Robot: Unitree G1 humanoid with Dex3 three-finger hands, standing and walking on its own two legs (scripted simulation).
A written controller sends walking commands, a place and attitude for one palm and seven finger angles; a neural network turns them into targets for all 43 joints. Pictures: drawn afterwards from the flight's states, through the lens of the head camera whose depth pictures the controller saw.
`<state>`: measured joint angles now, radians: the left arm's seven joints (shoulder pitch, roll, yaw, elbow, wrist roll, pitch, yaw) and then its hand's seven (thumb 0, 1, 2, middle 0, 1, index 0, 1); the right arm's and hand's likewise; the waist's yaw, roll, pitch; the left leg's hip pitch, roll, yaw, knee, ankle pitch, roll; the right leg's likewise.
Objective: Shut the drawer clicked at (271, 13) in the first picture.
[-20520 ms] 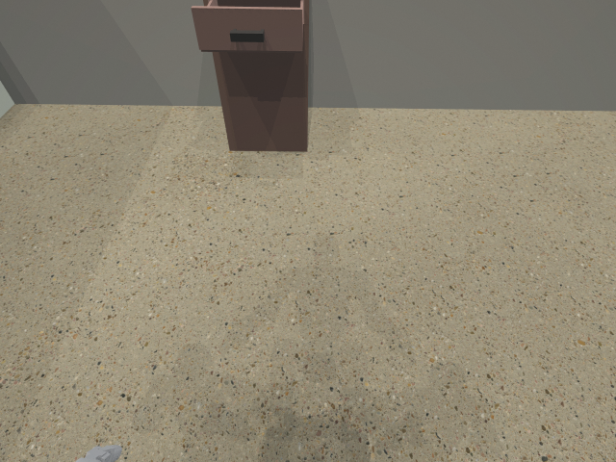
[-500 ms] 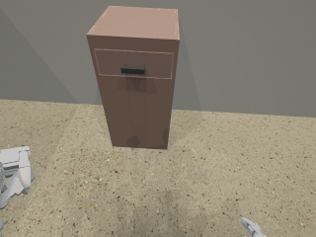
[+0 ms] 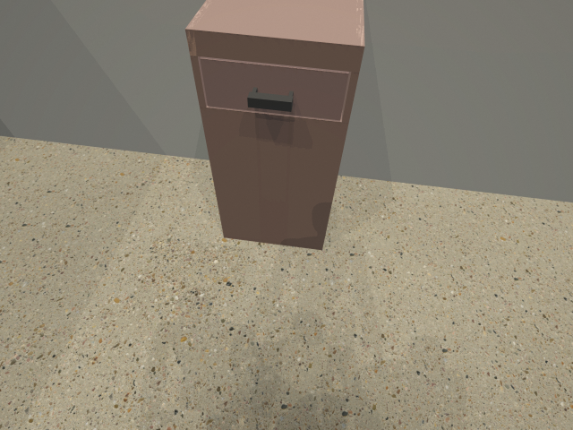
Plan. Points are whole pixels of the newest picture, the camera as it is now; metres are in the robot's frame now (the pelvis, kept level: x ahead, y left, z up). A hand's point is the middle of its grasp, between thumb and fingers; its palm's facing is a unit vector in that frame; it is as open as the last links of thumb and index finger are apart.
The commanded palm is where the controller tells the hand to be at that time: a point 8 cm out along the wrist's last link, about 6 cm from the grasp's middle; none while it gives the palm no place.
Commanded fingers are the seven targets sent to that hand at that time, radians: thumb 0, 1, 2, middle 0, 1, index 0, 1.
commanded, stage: let the arm hang, fingers relaxed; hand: left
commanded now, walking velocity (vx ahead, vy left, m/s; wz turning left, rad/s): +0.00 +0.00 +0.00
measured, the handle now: (271, 97) +0.88 +0.10 -0.04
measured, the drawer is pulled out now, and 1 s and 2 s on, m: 0.00 0.00 0.00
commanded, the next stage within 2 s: look to check the result in 0.62 s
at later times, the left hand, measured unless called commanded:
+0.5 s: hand out of the picture +0.02 +0.16 -0.17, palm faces +0.00 -0.98 -0.20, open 7.3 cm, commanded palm none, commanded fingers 0.00 0.90 0.90 -0.20 -0.30 -0.20 -0.30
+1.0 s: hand out of the picture +0.00 +0.14 -0.17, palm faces +0.02 -0.99 -0.17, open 7.4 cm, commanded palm none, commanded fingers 0.00 0.90 0.90 -0.20 -0.30 -0.20 -0.30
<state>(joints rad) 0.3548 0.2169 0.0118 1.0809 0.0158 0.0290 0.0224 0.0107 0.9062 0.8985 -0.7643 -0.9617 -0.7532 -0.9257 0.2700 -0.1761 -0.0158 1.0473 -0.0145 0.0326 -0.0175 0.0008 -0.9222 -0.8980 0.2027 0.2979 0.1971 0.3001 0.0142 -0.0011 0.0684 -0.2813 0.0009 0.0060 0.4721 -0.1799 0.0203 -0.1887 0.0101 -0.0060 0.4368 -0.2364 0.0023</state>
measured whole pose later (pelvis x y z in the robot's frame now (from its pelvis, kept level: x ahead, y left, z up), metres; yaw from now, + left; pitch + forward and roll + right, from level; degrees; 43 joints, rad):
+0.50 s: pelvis +0.01 -0.01 +0.00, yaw -1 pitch -2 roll +0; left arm 0.27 0.13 0.01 1.12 0.01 0.00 0.04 0.01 0.93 0.90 -0.21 -0.31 -0.20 -0.31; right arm 0.31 -0.10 -0.02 1.13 -0.01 0.01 -0.03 0.00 -0.91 -0.90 0.20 0.30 0.20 0.30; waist -0.02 0.02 0.03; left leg -0.23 0.00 0.03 0.44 -0.18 0.01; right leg -0.17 0.01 0.01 0.45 -0.25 0.00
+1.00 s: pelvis +0.02 -0.02 +0.00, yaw -1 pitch -2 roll +0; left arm 0.30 0.12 0.01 1.15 0.01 -0.01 0.04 0.00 0.91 0.90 -0.20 -0.30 -0.20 -0.30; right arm 0.29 -0.12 -0.02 1.14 -0.01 0.01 -0.04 0.00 -0.91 -0.90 0.20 0.30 0.19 0.30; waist -0.01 0.01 0.05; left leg -0.21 0.02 0.02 0.44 -0.20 0.00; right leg -0.14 0.02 0.01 0.43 -0.26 -0.02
